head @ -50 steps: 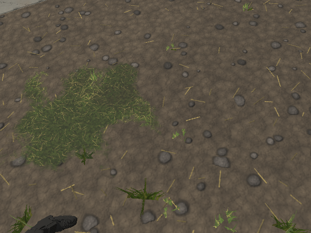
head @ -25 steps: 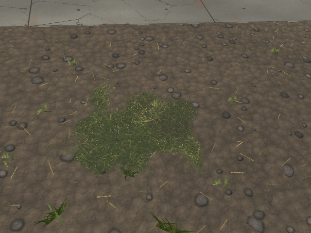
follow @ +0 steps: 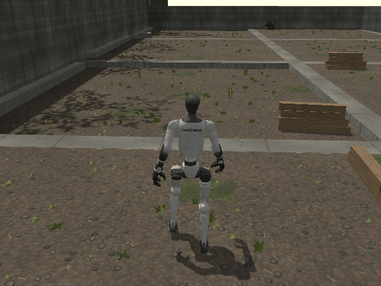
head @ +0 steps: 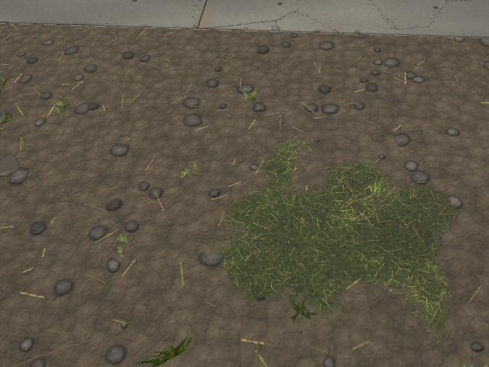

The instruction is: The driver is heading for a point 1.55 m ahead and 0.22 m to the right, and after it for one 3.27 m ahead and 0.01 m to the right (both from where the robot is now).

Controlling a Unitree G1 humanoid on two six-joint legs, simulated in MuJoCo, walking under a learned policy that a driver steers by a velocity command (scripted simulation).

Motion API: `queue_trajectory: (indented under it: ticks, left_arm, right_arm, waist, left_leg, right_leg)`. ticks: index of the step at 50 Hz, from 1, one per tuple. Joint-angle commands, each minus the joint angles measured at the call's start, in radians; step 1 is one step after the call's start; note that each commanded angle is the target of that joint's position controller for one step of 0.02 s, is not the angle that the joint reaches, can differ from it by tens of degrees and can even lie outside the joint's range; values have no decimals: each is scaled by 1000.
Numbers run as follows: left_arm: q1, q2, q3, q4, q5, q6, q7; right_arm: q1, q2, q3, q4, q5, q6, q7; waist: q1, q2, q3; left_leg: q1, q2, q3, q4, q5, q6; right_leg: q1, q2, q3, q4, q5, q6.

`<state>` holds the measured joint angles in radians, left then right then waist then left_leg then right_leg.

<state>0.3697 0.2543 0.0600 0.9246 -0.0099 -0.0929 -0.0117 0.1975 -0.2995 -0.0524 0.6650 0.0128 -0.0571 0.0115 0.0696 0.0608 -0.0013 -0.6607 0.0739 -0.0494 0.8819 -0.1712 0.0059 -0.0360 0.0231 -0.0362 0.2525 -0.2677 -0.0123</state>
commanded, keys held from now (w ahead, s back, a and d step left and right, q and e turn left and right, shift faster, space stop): w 1.00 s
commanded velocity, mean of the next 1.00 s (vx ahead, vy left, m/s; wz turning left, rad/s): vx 0.50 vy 0.00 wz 0.05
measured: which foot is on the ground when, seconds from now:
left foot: up 0.00-0.16, down 0.18-0.70, up 0.72-1.00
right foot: down 0.00-0.20, up 0.22-0.68, down 0.70-1.00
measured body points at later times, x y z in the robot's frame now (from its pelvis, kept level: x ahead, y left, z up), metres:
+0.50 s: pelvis +0.29 +0.05 +0.00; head +0.31 +0.05 +0.45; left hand +0.46 +0.32 -0.10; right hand +0.34 -0.23 -0.11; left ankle +0.25 +0.13 -0.74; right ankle +0.45 -0.13 -0.68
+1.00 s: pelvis +0.58 -0.02 +0.00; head +0.60 -0.03 +0.45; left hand +0.60 +0.26 -0.12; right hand +0.74 -0.28 -0.10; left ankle +0.69 +0.17 -0.67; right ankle +0.55 -0.10 -0.74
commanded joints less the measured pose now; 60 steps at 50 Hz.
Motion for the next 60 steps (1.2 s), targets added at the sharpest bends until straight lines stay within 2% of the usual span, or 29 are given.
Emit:
queue_trajectory:
  ticks: [1, 4, 6, 8, 9, 10, 11, 12, 13, 14, 15, 16, 19, 22, 25, 29, 33, 35, 36, 37, 38, 39, 40, 41, 42, 45, 52, 56, 60]
  left_arm:
    - [-45, 179, 28, -60, -11, -10, 7]
    - [7, 203, 29, -35, -22, 2, 8]
    - [12, 218, 31, -28, -23, 13, 11]
    - [4, 228, 31, -28, -20, 27, 17]
    - [0, 210, 21, -39, -8, 26, 21]
    - [91, 95, -16, -77, 11, 12, 14]
    - [106, 96, -23, -55, 6, -10, 3]
    - [22, 186, 6, -86, -27, -21, -4]
    - [-59, 184, 3, -110, -37, -26, -5]
    - [-89, 166, 2, -115, -24, -24, -1]
    - [-85, 160, 8, -107, -10, -11, 4]
    - [-50, 139, 4, -102, -9, 1, 2]
    - [-71, 106, -2, -105, 0, 28, 8]
    - [-190, 101, -5, -142, 13, 24, 4]
    - [-304, 83, -16, -170, 7, 10, -11]
    - [-412, 98, -18, -213, -2, 2, -29]
    - [-373, 138, -5, -222, -1, -6, -41]
    - [-122, 215, 36, -151, 3, -7, -27]
    - [36, 307, 58, -129, 12, -1, -18]
    - [71, 322, 60, -109, 5, 3, -26]
    - [43, 228, 35, -119, -9, 2, -25]
    - [-35, 196, 24, -133, -6, 2, -22]
    - [-99, 176, 16, -146, 5, 1, -21]
    - [-140, 151, 10, -152, 14, -1, -21]
    - [-159, 136, 5, -153, 25, -5, -21]
    - [-150, 150, 10, -133, 13, -18, -19]
    - [-56, 189, 18, -83, -1, -3, 4]
    - [19, 200, 21, -44, -7, 19, 8]
    - [6, 225, 33, -31, -11, 40, 19]
  right_arm:
    - [-143, -1, 13, -119, 2, -26, 19]
    - [-201, -23, 5, -148, 11, -27, 30]
    - [-185, -55, -10, -151, 8, -26, 34]
    - [5, -112, -45, -99, 2, -20, 27]
    - [159, -154, -65, -59, 1, -11, 14]
    - [274, -261, -86, -42, -26, -4, 3]
    - [286, -213, -70, -36, -10, -4, 7]
    - [214, -158, -49, -39, -7, -6, 11]
    - [147, -132, -40, -44, -5, -9, 12]
    - [91, -112, -33, -40, -11, -13, 16]
    - [51, -82, -25, -43, -20, -20, 20]
    - [30, -89, -28, -40, -22, -26, 21]
    - [24, -98, -34, -11, -13, -48, 20]
    - [65, -115, -39, 20, -13, -49, 8]
    - [105, -139, -44, 46, -6, -42, -3]
    - [182, -159, -52, 98, 6, -28, -7]
    - [184, -175, -59, 126, 10, -3, -18]
    - [172, -146, -44, 121, 1, 9, -25]
    - [230, -80, -17, 94, -28, 2, -27]
    - [329, 5, 6, 95, -9, -20, -16]
    - [226, -112, -19, 95, 19, -36, -11]
    - [128, -145, -28, 62, 34, -45, -9]
    - [83, -135, -26, 55, 22, -46, -14]
    - [71, -124, -29, 53, 6, -42, -17]
    - [95, -109, -30, 58, 2, -33, -15]
    - [104, -67, -23, 62, -2, -10, -18]
    - [-129, -22, -3, 3, -3, -23, -2]
    - [-239, -27, 0, -37, 6, -34, 21]
    - [-194, -70, -14, -40, 3, -41, 36]
  waist:
    - [0, -156, 69]
    - [-1, -158, 80]
    - [-37, -163, 57]
    - [-157, -165, -67]
    - [-229, -145, -159]
    - [-203, 91, -335]
    - [-192, 189, -463]
    - [-184, 123, -294]
    - [-163, 67, -160]
    - [-126, 6, -78]
    - [-90, 0, -40]
    - [-59, 39, -39]
    - [-36, 17, 2]
    - [-63, -17, 40]
    - [-105, -19, 62]
    - [-141, -17, 85]
    - [-97, 16, 44]
    - [25, 5, -127]
    - [47, -154, -296]
    - [1, -377, -396]
    - [45, -247, -302]
    - [32, -195, -164]
    - [4, -118, -92]
    - [-26, -111, -45]
    - [-56, -136, -42]
    - [-80, -132, -16]
    - [-9, -108, 48]
    - [26, -110, 81]
    - [-34, -143, 38]
  left_leg:
    - [19, -9, 63, -192, 143, -2]
    - [67, -30, 64, -289, 164, 26]
    - [133, -58, 77, -330, 117, 60]
    - [420, -112, 119, -366, 121, 112]
    - [682, -54, 61, -342, 140, 145]
    - [1070, 229, -368, -356, 6, 279]
    - [1106, 334, -714, -529, -68, 345]
    - [991, 295, -596, -553, -117, 296]
    - [832, 247, -440, -571, -52, 265]
    - [688, 203, -340, -604, 29, 247]
    - [587, 162, -264, -643, 94, 227]
    - [520, 161, -243, -678, 111, 242]
    - [445, 141, -157, -747, 152, 256]
    - [468, 121, -88, -769, 189, 241]
    - [469, 94, -24, -775, 164, 208]
    - [596, 146, -37, -736, 145, 199]
    - [727, 184, -51, -612, 364, 161]
    - [647, 97, 21, -299, 564, 109]
    - [384, 11, 67, 56, 235, 60]
    - [43, -152, -8, 320, -409, 10]
    - [-72, -93, -97, 412, -407, 24]
    - [-119, -41, -61, 398, -308, 37]
    - [-85, 6, -36, 354, -220, 35]
    - [-39, 37, -34, 294, -161, 30]
    - [24, 58, -40, 268, -125, 27]
    - [46, 71, -21, 185, -76, -1]
    - [34, 34, 37, -225, 263, -21]
    - [4, 7, 44, -337, 251, 0]
    - [103, -35, 61, -386, 107, 54]
  right_leg:
    - [-61, -213, 102, -108, 385, -159]
    - [7, -261, 102, -102, 429, -147]
    - [73, -279, 84, -33, 618, -129]
    - [57, -246, 30, 210, 903, -96]
    - [-96, -208, 10, 425, 790, -65]
    - [-463, -71, -23, 847, 301, -6]
    - [-583, 6, 119, 1031, -287, -3]
    - [-686, -59, 144, 1094, -260, -17]
    - [-699, -104, 112, 1058, -181, -25]
    - [-673, -136, 96, 989, -115, -22]
    - [-613, -166, 100, 939, -63, -22]
    - [-557, -175, 104, 919, -37, -12]
    - [-563, -183, 93, 825, 41, 18]
    - [-624, -180, 91, 633, 226, 35]
    - [-569, -138, 56, 427, 386, 32]
    - [-584, -111, 59, 307, 377, 11]
    - [-509, -74, 36, 249, 211, -43]
    - [-134, -48, 6, 244, 227, -100]
    - [212, -272, 277, 295, 260, -194]
    - [444, -416, 737, 120, -35, -323]
    - [388, -388, 727, 47, -194, -278]
    - [256, -361, 586, 29, -155, -236]
    - [119, -328, 488, 10, -40, -221]
    - [13, -294, 413, -15, 62, -217]
    - [-48, -271, 364, -40, 124, -213]
    - [-119, -251, 259, -100, 258, -233]
    - [-80, -191, 97, -133, 339, -185]
    - [43, -243, 111, -93, 342, -184]
    - [148, -282, 116, 34, 594, -151]
Velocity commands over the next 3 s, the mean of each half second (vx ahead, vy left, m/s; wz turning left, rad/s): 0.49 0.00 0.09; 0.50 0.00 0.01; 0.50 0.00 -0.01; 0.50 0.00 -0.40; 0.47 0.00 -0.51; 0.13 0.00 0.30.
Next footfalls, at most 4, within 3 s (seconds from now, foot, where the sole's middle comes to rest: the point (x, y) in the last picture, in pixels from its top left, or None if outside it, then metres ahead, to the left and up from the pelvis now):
0.18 left None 0.29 0.14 -0.78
0.70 right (318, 327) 0.59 -0.10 -0.78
1.24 left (242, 231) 0.90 0.14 -0.78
1.80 right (314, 164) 1.20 -0.10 -0.78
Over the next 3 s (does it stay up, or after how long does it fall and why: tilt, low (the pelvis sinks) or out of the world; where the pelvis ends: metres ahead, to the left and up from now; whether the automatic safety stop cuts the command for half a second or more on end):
stays up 1.52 -0.13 -0.01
